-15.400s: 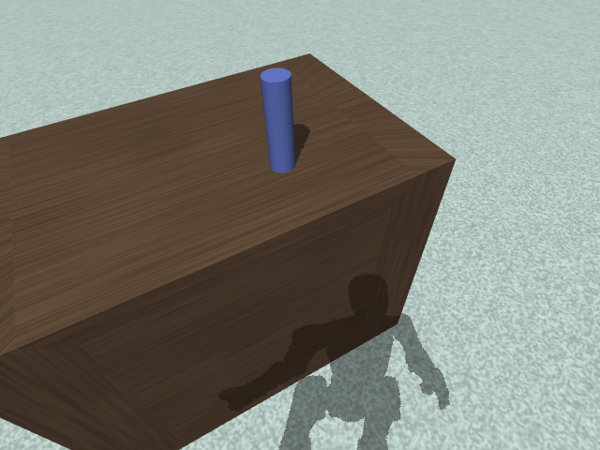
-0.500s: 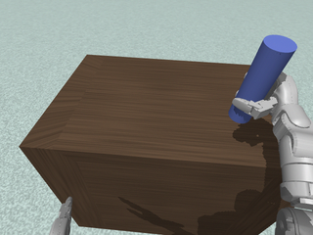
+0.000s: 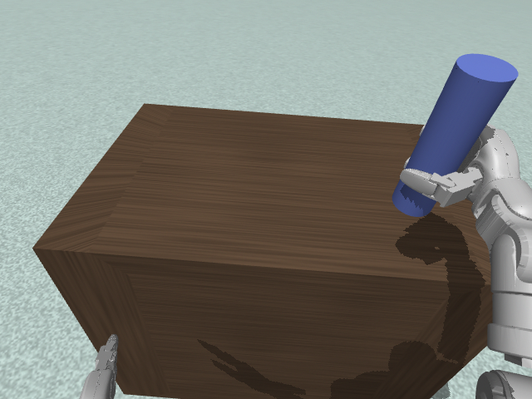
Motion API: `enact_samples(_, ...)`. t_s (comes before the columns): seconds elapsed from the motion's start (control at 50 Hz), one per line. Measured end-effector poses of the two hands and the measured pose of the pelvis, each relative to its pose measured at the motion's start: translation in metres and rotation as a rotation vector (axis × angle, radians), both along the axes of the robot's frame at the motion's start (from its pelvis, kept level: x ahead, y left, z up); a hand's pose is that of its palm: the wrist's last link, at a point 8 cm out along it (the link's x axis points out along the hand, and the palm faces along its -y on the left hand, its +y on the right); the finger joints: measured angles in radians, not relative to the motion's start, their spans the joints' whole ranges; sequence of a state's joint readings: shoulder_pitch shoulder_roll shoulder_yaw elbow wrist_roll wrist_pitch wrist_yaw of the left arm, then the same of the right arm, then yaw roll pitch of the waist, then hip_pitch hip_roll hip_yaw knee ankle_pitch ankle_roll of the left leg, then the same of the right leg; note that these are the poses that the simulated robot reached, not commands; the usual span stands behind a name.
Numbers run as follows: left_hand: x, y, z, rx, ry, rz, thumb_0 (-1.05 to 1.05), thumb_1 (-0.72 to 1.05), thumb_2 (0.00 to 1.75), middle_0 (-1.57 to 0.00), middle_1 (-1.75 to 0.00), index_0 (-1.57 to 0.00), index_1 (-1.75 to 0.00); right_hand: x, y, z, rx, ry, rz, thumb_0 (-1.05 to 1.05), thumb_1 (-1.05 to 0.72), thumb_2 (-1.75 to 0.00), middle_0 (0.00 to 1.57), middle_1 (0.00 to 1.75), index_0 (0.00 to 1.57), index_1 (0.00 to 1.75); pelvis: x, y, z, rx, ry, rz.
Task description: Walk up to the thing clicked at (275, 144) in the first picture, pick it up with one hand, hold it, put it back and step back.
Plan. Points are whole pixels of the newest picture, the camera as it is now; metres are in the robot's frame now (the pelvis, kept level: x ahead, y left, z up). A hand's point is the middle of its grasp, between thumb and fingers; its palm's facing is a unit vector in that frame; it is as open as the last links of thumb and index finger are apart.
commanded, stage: lift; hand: right
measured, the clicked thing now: (441, 147) +0.34 -0.17 +0.28
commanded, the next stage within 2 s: hold in 0.18 s
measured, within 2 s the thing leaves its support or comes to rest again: neither
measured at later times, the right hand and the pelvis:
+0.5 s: hand (439, 150) +0.35 -0.17 +0.27, palm faces +0.06 +1.00 -0.03, open 9.1 cm; pelvis +0.00 +0.01 +0.00, yaw -1 degrees
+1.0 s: hand (445, 150) +0.34 -0.17 +0.28, palm faces +0.04 +1.00 -0.04, open 9.0 cm; pelvis +0.01 +0.00 +0.00, yaw -1 degrees
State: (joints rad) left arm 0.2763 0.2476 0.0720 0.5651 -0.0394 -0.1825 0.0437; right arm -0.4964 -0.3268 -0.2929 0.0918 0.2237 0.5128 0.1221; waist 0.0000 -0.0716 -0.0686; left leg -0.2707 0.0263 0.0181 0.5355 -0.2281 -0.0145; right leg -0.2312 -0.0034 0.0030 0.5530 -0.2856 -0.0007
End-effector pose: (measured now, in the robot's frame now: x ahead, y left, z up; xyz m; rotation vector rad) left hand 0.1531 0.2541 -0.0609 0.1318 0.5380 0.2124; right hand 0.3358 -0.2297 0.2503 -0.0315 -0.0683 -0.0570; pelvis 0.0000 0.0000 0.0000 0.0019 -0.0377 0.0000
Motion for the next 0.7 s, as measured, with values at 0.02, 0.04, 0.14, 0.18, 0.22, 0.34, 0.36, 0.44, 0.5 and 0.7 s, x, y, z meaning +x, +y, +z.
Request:
enact_samples(0.02,0.000,0.000,0.000,0.001,-0.003,-0.002,-0.01,-0.53,0.05,-0.03,-0.04,-0.03,-0.04,-0.001,0.000,0.002,0.000,-0.005,-0.002,-0.07,0.47,-1.05,0.88,1.26,0.93,1.29,0.000,0.000,0.000,0.000,-0.001,-0.001)
enact_samples(0.04,0.000,0.000,0.001,0.002,-0.005,-0.003,-0.01,-0.53,0.05,-0.03,-0.04,-0.03,-0.04,-0.002,0.000,0.004,0.001,-0.009,-0.002,-0.07,0.47,-1.05,0.88,1.26,0.93,1.29,0.000,0.001,0.000,-0.001,-0.002,-0.001)
enact_samples(0.14,0.001,0.004,0.001,0.003,-0.010,0.003,-0.01,-0.53,0.05,-0.04,-0.04,-0.03,-0.04,-0.005,0.003,0.010,0.003,-0.009,0.001,-0.07,0.47,-1.05,0.87,1.26,0.93,1.29,0.000,0.002,0.001,-0.001,-0.006,-0.004)
enact_samples(0.18,0.002,0.006,0.001,0.002,-0.013,0.007,-0.01,-0.53,0.05,-0.04,-0.04,-0.03,-0.04,-0.005,0.004,0.011,0.003,-0.002,0.002,-0.07,0.47,-1.05,0.87,1.26,0.93,1.29,0.001,0.003,0.001,-0.001,-0.008,-0.005)
enact_samples(0.22,0.003,0.007,0.001,0.002,-0.018,0.010,-0.01,-0.53,0.05,-0.04,-0.04,-0.03,-0.04,-0.006,0.006,0.012,0.001,0.004,0.004,-0.07,0.47,-1.05,0.87,1.26,0.93,1.29,0.001,0.003,0.001,-0.001,-0.009,-0.004)
enact_samples(0.34,0.007,0.006,0.001,-0.011,-0.027,0.001,-0.01,-0.53,0.05,-0.04,-0.04,-0.03,-0.04,-0.007,0.010,0.017,0.004,-0.001,0.017,-0.07,0.47,-1.04,0.87,1.26,0.92,1.29,0.002,0.006,0.002,-0.002,-0.010,-0.006)
enact_samples(0.36,0.007,0.006,0.000,-0.015,-0.026,0.001,-0.01,-0.53,0.05,-0.04,-0.04,-0.03,-0.04,-0.008,0.010,0.017,0.005,-0.001,0.018,-0.07,0.47,-1.04,0.87,1.26,0.92,1.29,0.002,0.006,0.002,-0.002,-0.010,-0.006)
enact_samples(0.44,0.009,0.007,-0.002,-0.022,-0.022,0.004,-0.01,-0.53,0.05,-0.04,-0.04,-0.03,-0.04,-0.010,0.008,0.020,0.001,0.001,0.006,-0.07,0.47,-1.04,0.87,1.26,0.92,1.29,0.003,0.007,0.002,-0.002,-0.010,-0.008)
enact_samples(0.5,0.009,0.008,-0.003,-0.020,-0.017,0.000,-0.01,-0.53,0.05,-0.04,-0.04,-0.04,-0.05,-0.013,0.007,0.022,-0.005,-0.003,0.001,-0.07,0.47,-1.04,0.87,1.26,0.92,1.29,0.004,0.008,0.002,-0.002,-0.011,-0.010)
enact_samples(0.7,0.018,0.009,-0.002,-0.020,-0.024,0.003,-0.01,-0.53,0.05,-0.04,-0.04,-0.04,-0.05,-0.018,0.008,0.026,-0.008,-0.006,0.021,-0.07,0.47,-1.03,0.87,1.26,0.92,1.28,0.008,0.008,0.003,-0.002,-0.011,-0.014)
